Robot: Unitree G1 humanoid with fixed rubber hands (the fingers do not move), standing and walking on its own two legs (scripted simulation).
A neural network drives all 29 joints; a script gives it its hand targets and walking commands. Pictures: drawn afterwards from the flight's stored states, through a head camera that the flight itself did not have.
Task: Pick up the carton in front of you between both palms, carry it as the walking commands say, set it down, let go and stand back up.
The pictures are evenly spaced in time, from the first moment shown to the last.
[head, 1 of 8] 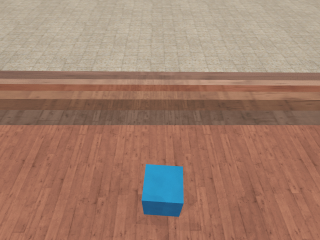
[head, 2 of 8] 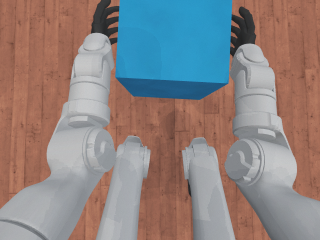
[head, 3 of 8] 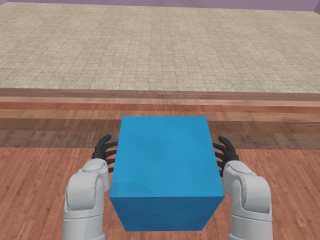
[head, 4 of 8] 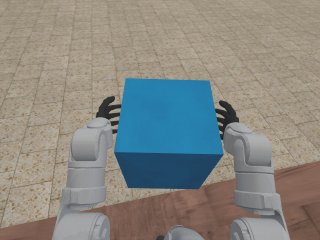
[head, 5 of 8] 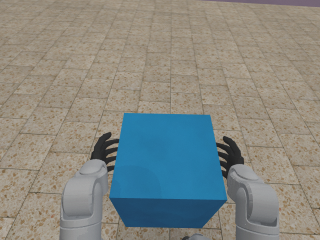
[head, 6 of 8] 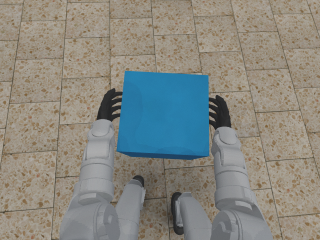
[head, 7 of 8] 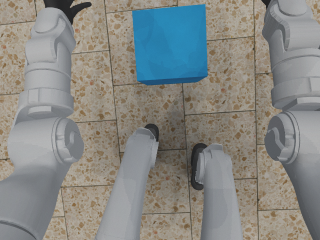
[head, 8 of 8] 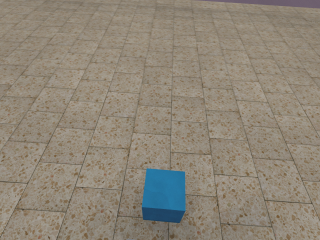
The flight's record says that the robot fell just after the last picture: no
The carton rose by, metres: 0.69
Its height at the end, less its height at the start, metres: -1.10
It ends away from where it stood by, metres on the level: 5.33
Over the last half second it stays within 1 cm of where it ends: yes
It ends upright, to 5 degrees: yes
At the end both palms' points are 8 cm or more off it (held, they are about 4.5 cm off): yes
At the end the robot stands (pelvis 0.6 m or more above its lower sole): yes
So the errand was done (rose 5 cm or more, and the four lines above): yes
